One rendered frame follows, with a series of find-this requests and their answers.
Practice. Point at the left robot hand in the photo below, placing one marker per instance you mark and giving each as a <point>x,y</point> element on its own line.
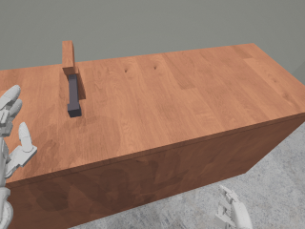
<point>10,106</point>

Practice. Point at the counter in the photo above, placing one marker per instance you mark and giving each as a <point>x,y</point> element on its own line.
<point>152,126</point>

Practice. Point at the tap lever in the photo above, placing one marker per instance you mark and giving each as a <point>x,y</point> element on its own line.
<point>73,107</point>

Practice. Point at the left robot forearm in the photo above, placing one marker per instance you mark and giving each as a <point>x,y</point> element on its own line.
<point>6,210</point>

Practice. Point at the right robot hand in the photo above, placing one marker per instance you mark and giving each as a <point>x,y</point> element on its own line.
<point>234,217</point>

